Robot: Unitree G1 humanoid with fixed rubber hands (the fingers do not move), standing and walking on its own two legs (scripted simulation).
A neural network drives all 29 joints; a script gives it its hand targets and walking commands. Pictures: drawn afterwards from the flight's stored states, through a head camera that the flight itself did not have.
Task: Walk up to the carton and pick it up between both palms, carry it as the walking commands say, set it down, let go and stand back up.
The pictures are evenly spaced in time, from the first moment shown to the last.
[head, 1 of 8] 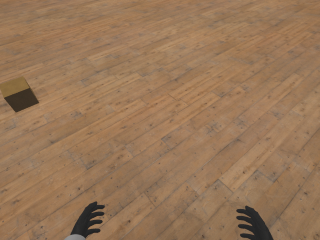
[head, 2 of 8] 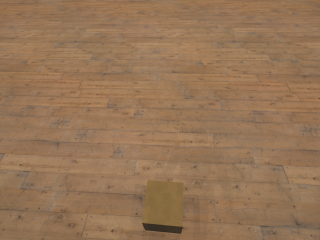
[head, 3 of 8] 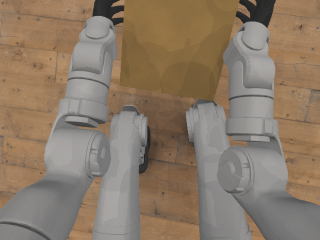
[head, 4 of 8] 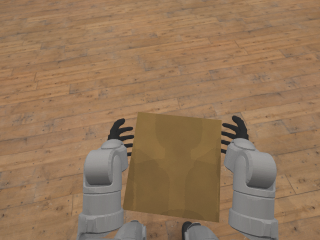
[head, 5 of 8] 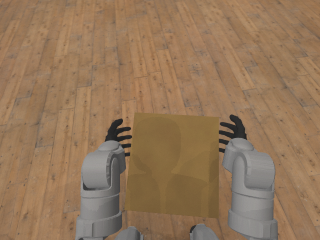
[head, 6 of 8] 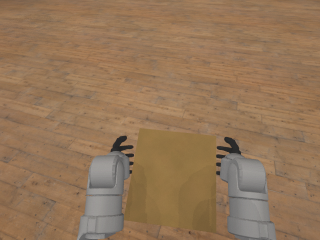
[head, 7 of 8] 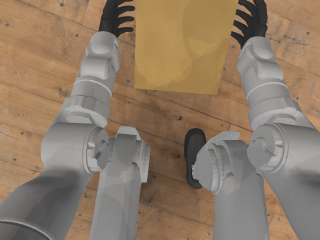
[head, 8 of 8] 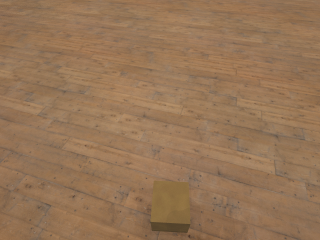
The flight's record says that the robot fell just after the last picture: no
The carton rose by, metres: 0.68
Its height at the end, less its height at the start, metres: +0.00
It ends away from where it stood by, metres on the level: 0.97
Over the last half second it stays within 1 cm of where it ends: yes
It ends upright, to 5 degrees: yes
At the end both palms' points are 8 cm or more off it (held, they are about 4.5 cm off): yes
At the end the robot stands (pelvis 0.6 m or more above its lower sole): yes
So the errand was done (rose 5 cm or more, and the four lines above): yes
